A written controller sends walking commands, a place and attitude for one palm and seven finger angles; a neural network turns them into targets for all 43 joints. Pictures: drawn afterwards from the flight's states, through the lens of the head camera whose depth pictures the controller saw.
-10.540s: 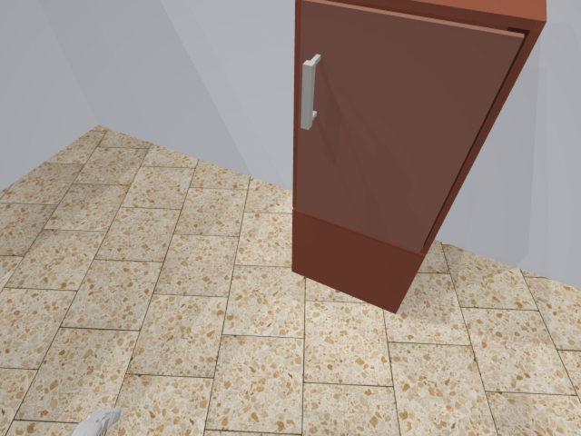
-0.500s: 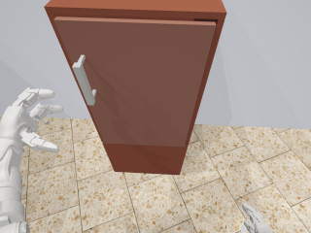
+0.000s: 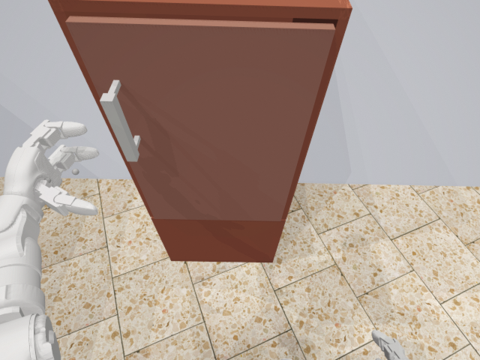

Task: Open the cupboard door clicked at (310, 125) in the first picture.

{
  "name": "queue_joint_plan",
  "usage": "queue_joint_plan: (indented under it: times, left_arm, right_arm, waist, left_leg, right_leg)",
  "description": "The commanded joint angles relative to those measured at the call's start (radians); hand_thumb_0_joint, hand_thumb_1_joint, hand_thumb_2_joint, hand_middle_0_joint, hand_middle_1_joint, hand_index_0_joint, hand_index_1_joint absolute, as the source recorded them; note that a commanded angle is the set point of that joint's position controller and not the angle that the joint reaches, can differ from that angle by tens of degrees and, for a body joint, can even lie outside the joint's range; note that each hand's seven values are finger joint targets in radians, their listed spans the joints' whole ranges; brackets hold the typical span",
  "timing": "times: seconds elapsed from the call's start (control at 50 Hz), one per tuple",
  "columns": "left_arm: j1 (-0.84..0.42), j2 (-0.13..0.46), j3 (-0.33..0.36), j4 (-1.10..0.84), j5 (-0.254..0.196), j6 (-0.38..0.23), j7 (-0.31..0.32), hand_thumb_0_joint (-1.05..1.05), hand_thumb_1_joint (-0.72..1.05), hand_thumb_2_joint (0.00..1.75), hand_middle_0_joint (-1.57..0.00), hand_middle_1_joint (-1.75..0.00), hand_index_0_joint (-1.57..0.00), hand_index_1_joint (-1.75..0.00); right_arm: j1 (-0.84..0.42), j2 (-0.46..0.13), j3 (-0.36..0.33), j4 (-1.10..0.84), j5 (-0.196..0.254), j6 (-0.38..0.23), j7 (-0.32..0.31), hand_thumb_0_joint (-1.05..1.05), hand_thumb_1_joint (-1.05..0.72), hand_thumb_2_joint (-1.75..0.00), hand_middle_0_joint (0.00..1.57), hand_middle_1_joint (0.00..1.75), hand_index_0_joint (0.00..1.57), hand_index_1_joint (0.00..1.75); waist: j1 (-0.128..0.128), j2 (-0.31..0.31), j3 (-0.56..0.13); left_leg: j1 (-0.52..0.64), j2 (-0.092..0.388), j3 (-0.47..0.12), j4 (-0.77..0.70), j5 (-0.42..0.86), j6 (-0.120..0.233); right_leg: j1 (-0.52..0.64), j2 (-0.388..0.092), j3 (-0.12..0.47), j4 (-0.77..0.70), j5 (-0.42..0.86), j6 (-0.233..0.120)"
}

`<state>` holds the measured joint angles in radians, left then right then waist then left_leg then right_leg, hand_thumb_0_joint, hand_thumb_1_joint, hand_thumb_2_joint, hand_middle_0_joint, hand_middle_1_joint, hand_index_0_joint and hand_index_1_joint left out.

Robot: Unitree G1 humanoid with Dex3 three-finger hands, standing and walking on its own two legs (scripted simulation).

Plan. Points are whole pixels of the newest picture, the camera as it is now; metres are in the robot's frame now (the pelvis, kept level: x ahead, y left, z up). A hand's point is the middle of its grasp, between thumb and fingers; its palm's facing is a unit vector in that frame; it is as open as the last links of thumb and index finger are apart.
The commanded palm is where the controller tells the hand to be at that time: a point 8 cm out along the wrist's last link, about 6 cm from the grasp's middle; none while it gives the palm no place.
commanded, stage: move the hooked fingers beside the handle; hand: left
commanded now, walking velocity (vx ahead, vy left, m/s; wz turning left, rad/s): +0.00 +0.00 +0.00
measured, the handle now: (124, 123) +0.50 +0.23 +0.09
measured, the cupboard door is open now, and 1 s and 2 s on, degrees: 0 0 0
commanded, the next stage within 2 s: slide the fingers in behind the handle in 1.50 s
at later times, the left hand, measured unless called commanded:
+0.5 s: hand (76, 148) +0.43 +0.29 +0.10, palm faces +0.01 -1.00 +0.01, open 14.0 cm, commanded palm +0.41 +0.34 +0.10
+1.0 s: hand (80, 144) +0.45 +0.29 +0.09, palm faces +0.02 -1.00 +0.03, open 14.0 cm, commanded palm +0.42 +0.34 +0.09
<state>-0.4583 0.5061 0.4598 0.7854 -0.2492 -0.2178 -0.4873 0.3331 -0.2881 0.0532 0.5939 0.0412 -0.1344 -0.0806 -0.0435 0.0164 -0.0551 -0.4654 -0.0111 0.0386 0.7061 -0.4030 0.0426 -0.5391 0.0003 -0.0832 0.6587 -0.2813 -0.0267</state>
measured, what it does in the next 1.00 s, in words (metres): stands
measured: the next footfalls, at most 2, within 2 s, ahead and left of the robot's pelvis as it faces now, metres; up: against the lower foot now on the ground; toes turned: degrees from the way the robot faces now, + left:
none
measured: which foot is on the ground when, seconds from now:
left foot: down 0.00-1.00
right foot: down 0.00-1.00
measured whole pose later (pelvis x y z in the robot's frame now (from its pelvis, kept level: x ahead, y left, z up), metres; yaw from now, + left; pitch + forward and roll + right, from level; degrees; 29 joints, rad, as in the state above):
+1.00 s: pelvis +0.00 +0.01 -0.01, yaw -1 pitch +15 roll -3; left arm -0.72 0.65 0.54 1.10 -0.20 -0.30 -0.54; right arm 0.39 -0.29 0.06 0.58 0.03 0.04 -0.05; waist -0.11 0.00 -0.08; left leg -0.62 0.00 0.05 0.79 -0.44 0.06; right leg -0.68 0.01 -0.08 0.70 -0.29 -0.01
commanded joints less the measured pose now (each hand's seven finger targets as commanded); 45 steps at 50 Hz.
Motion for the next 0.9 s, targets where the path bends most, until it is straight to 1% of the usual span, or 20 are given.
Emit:
queue_joint_plan:
  times: [0.0, 0.04, 0.08, 0.1, 0.12, 0.22, 0.26, 0.28, 0.3, 0.32, 0.36, 0.4, 0.42, 0.56, 0.62, 0.66, 0.74, 0.76, 0.82, 0.88]
  left_arm:
    - [-0.365, 0.324, 0.070, -0.182, -0.023, -0.089, 0.000, 0.00, -0.50, 0.30, -0.30, -1.20, -0.30, -1.20]
    - [-0.387, 0.335, 0.073, -0.143, -0.028, -0.087, -0.009, 0.00, -0.50, 0.30, -0.30, -1.20, -0.30, -1.20]
    - [-0.386, 0.325, 0.065, -0.131, -0.022, -0.080, -0.019, 0.00, -0.50, 0.30, -0.30, -1.20, -0.30, -1.20]
    - [-0.379, 0.328, 0.061, -0.113, -0.017, -0.075, -0.021, 0.00, -0.50, 0.30, -0.30, -1.20, -0.30, -1.20]
    - [-0.413, 0.316, 0.039, -0.113, -0.011, -0.072, -0.022, 0.00, -0.50, 0.30, -0.30, -1.20, -0.30, -1.20]
    - [-0.517, 0.372, 0.064, -0.042, -0.001, -0.090, -0.022, 0.00, -0.50, 0.30, -0.30, -1.20, -0.30, -1.20]
    - [-0.573, 0.378, 0.053, -0.034, 0.000, -0.107, -0.027, 0.00, -0.50, 0.30, -0.30, -1.20, -0.30, -1.20]
    - [-0.593, 0.409, 0.072, -0.028, 0.007, -0.119, -0.026, 0.00, -0.50, 0.30, -0.30, -1.20, -0.30, -1.20]
    - [-0.602, 0.410, 0.069, -0.032, 0.013, -0.128, -0.027, 0.00, -0.50, 0.30, -0.30, -1.20, -0.30, -1.20]
    - [-0.579, 0.428, 0.084, -0.023, 0.017, -0.135, -0.028, 0.00, -0.50, 0.30, -0.30, -1.20, -0.30, -1.20]
    - [-0.608, 0.411, 0.057, 0.010, 0.017, -0.135, -0.039, 0.00, -0.50, 0.30, -0.30, -1.20, -0.30, -1.20]
    - [-0.584, 0.435, 0.085, 0.066, 0.016, -0.130, -0.048, 0.00, -0.50, 0.30, -0.30, -1.20, -0.30, -1.20]
    - [-0.593, 0.432, 0.074, 0.091, 0.017, -0.123, -0.054, 0.00, -0.50, 0.30, -0.30, -1.20, -0.30, -1.20]
    - [-0.631, 0.492, 0.104, 0.070, 0.026, -0.135, -0.064, 0.00, -0.50, 0.30, -0.30, -1.20, -0.30, -1.20]
    - [-0.629, 0.464, 0.093, 0.096, 0.020, -0.137, -0.060, 0.00, -0.50, 0.30, -0.30, -1.20, -0.30, -1.20]
    - [-0.659, 0.491, 0.112, 0.129, 0.019, -0.134, -0.059, 0.00, -0.50, 0.30, -0.30, -1.20, -0.30, -1.20]
    - [-0.660, 0.444, 0.059, 0.114, 0.039, -0.136, -0.059, 0.00, -0.50, 0.30, -0.30, -1.20, -0.30, -1.20]
    - [-0.645, 0.476, 0.082, 0.102, 0.046, -0.139, -0.056, 0.00, -0.50, 0.30, -0.30, -1.20, -0.30, -1.20]
    - [-0.619, 0.465, 0.094, 0.067, 0.026, -0.147, -0.052, 0.00, -0.50, 0.30, -0.30, -1.20, -0.30, -1.20]
    - [-0.619, 0.502, 0.136, 0.113, 0.010, -0.141, -0.051, 0.00, -0.50, 0.30, -0.30, -1.20, -0.30, -1.20]
  right_arm:
    - [0.049, -0.163, -0.065, -0.103, -0.001, -0.029, -0.005, 0.00, -0.90, -0.90, 0.20, 0.30, 0.20, 0.30]
    - [0.054, -0.169, -0.065, -0.100, 0.001, -0.017, -0.006, 0.00, -0.90, -0.90, 0.20, 0.30, 0.20, 0.30]
    - [0.056, -0.167, -0.066, -0.102, 0.002, -0.012, -0.004, 0.00, -0.90, -0.90, 0.20, 0.30, 0.20, 0.30]
    - [0.055, -0.168, -0.065, -0.103, 0.004, -0.009, -0.003, 0.00, -0.90, -0.90, 0.20, 0.30, 0.20, 0.30]
    - [0.058, -0.169, -0.065, -0.099, 0.005, -0.006, -0.002, 0.00, -0.90, -0.90, 0.20, 0.30, 0.20, 0.30]
    - [0.081, -0.180, -0.067, -0.088, 0.001, 0.017, -0.004, 0.00, -0.90, -0.90, 0.20, 0.30, 0.20, 0.30]
    - [0.087, -0.178, -0.063, -0.085, -0.001, 0.024, -0.004, 0.00, -0.90, -0.90, 0.20, 0.30, 0.20, 0.30]
    - [0.091, -0.180, -0.065, -0.077, -0.002, 0.027, -0.005, 0.00, -0.90, -0.90, 0.20, 0.30, 0.20, 0.30]
    - [0.100, -0.180, -0.065, -0.076, -0.005, 0.031, -0.004, 0.00, -0.90, -0.90, 0.20, 0.30, 0.20, 0.30]
    - [0.101, -0.179, -0.067, -0.077, -0.005, 0.035, -0.004, 0.00, -0.90, -0.90, 0.20, 0.30, 0.20, 0.30]
    - [0.113, -0.180, -0.064, -0.068, -0.006, 0.046, -0.003, 0.00, -0.90, -0.90, 0.20, 0.30, 0.20, 0.30]
    - [0.125, -0.187, -0.066, -0.066, -0.008, 0.057, -0.001, 0.00, -0.90, -0.90, 0.20, 0.30, 0.20, 0.30]
    - [0.124, -0.188, -0.064, -0.063, -0.005, 0.063, -0.002, 0.00, -0.90, -0.90, 0.20, 0.30, 0.20, 0.30]
    - [0.156, -0.194, -0.071, -0.071, -0.011, 0.098, 0.006, 0.00, -0.90, -0.90, 0.20, 0.30, 0.20, 0.30]
    - [0.160, -0.193, -0.073, -0.070, -0.012, 0.110, 0.009, 0.00, -0.90, -0.90, 0.20, 0.30, 0.20, 0.30]
    - [0.168, -0.197, -0.073, -0.063, -0.012, 0.120, 0.007, 0.00, -0.90, -0.90, 0.20, 0.30, 0.20, 0.30]
    - [0.171, -0.192, -0.072, -0.072, -0.015, 0.130, 0.010, 0.00, -0.90, -0.90, 0.20, 0.30, 0.20, 0.30]
    - [0.177, -0.194, -0.074, -0.069, -0.017, 0.133, 0.013, 0.00, -0.90, -0.90, 0.20, 0.30, 0.20, 0.30]
    - [0.172, -0.191, -0.078, -0.081, -0.016, 0.141, 0.018, 0.00, -0.90, -0.90, 0.20, 0.30, 0.20, 0.30]
    - [0.165, -0.193, -0.071, -0.082, -0.014, 0.149, 0.017, 0.00, -0.90, -0.90, 0.20, 0.30, 0.20, 0.30]
  waist:
    - [0.005, 0.062, -0.324]
    - [0.001, 0.037, -0.310]
    - [0.007, 0.071, -0.336]
    - [0.006, 0.085, -0.315]
    - [-0.008, 0.098, -0.307]
    - [-0.026, 0.025, -0.319]
    - [-0.031, 0.065, -0.343]
    - [-0.028, 0.100, -0.353]
    - [-0.031, 0.094, -0.381]
    - [-0.018, 0.130, -0.395]
    - [-0.039, 0.117, -0.391]
    - [-0.033, 0.077, -0.384]
    - [-0.041, 0.081, -0.360]
    - [-0.037, 0.122, -0.426]
    - [-0.046, 0.101, -0.404]
    - [-0.053, 0.085, -0.387]
    - [-0.059, 0.151, -0.395]
    - [-0.044, 0.163, -0.420]
    - [-0.043, 0.110, -0.457]
    - [-0.042, 0.075, -0.416]
  left_leg:
    - [0.074, 0.019, -0.072, -0.086, 0.424, -0.034]
    - [0.052, 0.018, -0.068, -0.083, 0.412, -0.030]
    - [0.066, 0.017, -0.069, -0.083, 0.436, -0.034]
    - [0.058, 0.017, -0.068, -0.082, 0.430, -0.034]
    - [0.064, 0.018, -0.071, -0.080, 0.427, -0.035]
    - [0.015, 0.016, -0.074, -0.070, 0.362, -0.025]
    - [0.032, 0.016, -0.075, -0.060, 0.383, -0.029]
    - [0.037, 0.016, -0.077, -0.055, 0.390, -0.033]
    - [0.053, 0.016, -0.080, -0.050, 0.412, -0.034]
    - [0.057, 0.016, -0.078, -0.044, 0.432, -0.036]
    - [0.065, 0.022, -0.082, -0.034, 0.471, -0.039]
    - [0.031, 0.022, -0.082, -0.033, 0.459, -0.033]
    - [0.016, 0.022, -0.080, -0.034, 0.442, -0.030]
    - [0.059, 0.030, -0.091, -0.013, 0.549, -0.044]
    - [0.046, 0.031, -0.088, -0.015, 0.516, -0.040]
    - [0.026, 0.031, -0.087, -0.013, 0.495, -0.034]
    - [0.060, 0.032, -0.091, -0.010, 0.520, -0.041]
    - [0.076, 0.035, -0.100, -0.007, 0.547, -0.049]
    - [0.071, 0.037, -0.093, -0.005, 0.538, -0.043]
    - [0.000, 0.031, -0.082, -0.010, 0.480, -0.032]
  right_leg:
    - [0.224, 0.012, 0.061, -0.024, 0.294, -0.009]
    - [0.231, 0.012, 0.062, -0.020, 0.302, -0.012]
    - [0.229, 0.009, 0.061, -0.017, 0.308, -0.010]
    - [0.214, 0.008, 0.062, -0.020, 0.301, -0.011]
    - [0.186, 0.009, 0.058, -0.022, 0.290, -0.010]
    - [0.192, 0.011, 0.063, -0.015, 0.270, -0.008]
    - [0.183, 0.013, 0.064, -0.005, 0.277, -0.011]
    - [0.179, 0.013, 0.067, -0.003, 0.276, -0.012]
    - [0.180, 0.014, 0.065, 0.001, 0.285, -0.011]
    - [0.183, 0.013, 0.069, 0.005, 0.292, -0.013]
    - [0.154, 0.017, 0.063, 0.008, 0.305, -0.008]
    - [0.168, 0.017, 0.063, 0.009, 0.310, -0.007]
    - [0.155, 0.017, 0.063, 0.007, 0.305, -0.006]
    - [0.132, 0.024, 0.058, 0.022, 0.330, -0.007]
    - [0.116, 0.026, 0.055, 0.014, 0.308, -0.003]
    - [0.113, 0.028, 0.058, 0.015, 0.307, -0.004]
    - [0.072, 0.028, 0.052, 0.020, 0.281, -0.009]
    - [0.073, 0.029, 0.050, 0.023, 0.279, -0.009]
    - [0.109, 0.031, 0.053, 0.021, 0.300, -0.004]
    - [0.142, 0.031, 0.060, 0.022, 0.318, -0.004]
